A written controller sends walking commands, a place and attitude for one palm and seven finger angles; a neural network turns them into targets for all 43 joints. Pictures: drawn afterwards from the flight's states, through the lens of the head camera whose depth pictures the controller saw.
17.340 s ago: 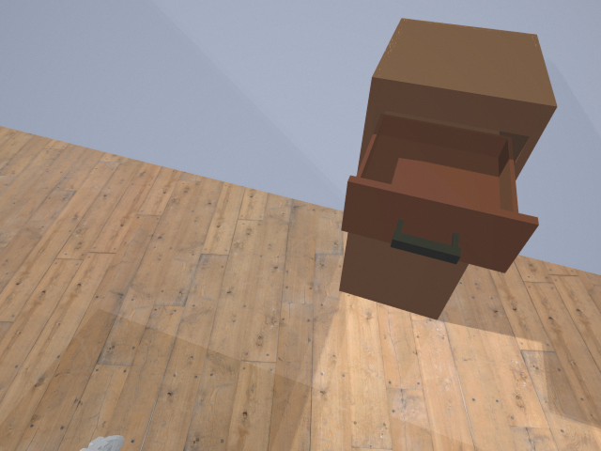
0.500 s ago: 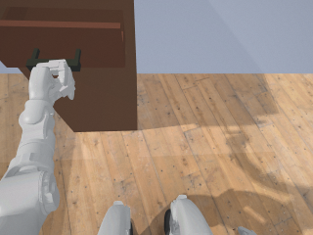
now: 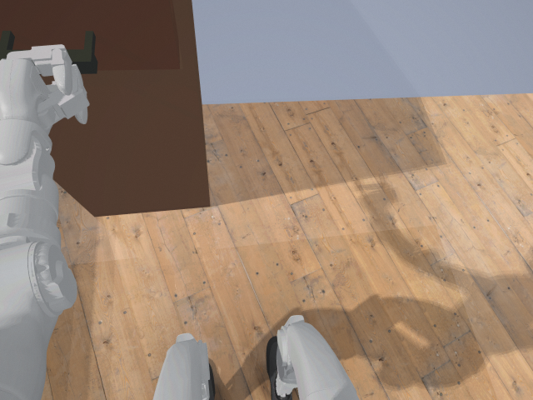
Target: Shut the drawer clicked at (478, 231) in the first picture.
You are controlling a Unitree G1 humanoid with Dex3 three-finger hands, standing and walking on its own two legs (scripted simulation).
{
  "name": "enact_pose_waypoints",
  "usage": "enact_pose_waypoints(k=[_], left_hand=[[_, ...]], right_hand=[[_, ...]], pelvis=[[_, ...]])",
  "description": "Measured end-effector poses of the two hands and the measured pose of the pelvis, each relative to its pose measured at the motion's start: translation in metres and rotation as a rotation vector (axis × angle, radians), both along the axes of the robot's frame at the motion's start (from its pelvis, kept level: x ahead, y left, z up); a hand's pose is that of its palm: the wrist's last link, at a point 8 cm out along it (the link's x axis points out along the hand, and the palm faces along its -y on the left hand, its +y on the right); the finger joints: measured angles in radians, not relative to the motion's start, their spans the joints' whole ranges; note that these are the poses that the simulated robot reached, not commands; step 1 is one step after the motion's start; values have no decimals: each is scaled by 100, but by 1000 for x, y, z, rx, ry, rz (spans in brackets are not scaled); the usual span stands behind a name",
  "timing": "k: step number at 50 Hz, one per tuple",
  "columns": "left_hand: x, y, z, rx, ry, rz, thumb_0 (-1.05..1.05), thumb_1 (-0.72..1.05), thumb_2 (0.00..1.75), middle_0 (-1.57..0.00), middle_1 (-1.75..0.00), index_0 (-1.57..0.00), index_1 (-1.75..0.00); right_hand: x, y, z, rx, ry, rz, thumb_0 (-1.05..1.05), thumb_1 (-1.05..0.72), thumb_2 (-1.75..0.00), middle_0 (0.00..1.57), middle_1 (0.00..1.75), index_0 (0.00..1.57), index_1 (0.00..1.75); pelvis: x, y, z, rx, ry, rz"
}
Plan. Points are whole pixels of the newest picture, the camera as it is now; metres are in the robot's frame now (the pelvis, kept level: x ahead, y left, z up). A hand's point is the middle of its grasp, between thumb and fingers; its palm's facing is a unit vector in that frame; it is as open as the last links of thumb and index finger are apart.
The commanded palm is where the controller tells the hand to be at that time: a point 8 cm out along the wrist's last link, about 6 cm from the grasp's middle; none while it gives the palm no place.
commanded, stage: push the drawer shut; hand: left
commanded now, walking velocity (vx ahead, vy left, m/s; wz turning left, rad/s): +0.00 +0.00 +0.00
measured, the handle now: (48, 50) +0.61 +0.25 +0.06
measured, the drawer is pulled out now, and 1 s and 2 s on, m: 0.00 0.00 0.00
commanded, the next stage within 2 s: pull the fist back off the drawer in 0.48 s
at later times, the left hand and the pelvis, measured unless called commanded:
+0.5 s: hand (65, 85) +0.55 +0.22 +0.06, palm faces +0.02 -1.00 -0.06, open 3.2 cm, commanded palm +0.59 +0.23 +0.06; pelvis -0.02 +0.01 -0.01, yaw +1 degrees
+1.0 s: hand (69, 87) +0.54 +0.22 +0.06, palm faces +0.03 -1.00 -0.06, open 3.1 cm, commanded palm +0.54 +0.23 +0.06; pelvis -0.02 +0.01 -0.01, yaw +1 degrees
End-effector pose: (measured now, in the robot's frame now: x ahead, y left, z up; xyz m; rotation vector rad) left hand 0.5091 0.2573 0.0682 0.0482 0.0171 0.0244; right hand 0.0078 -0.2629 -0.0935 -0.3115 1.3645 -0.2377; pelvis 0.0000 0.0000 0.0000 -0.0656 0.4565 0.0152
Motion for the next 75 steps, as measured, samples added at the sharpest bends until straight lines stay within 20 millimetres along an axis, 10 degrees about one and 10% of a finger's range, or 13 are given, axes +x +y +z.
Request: enact_pose_waypoints(k=[47, 75], left_hand=[[12, 15, 0, 12, 22, 10, 0, 57, 92, -140, -160, -140, -160], [-11, 6, 13, 12, -47, 11, 1, 82, 89, -140, -160, -140, -160]], right_hand=[[-42, 14, 0, -17, 72, 38, 0, -91, -90, 20, 30, 20, 30], [36, 19, 13, 61, -39, -29, 0, -91, -90, 20, 30, 20, 30]], pelvis=[[-22, 8, -12, -32, 45, 31], [26, 11, 19, 0, -17, -25]])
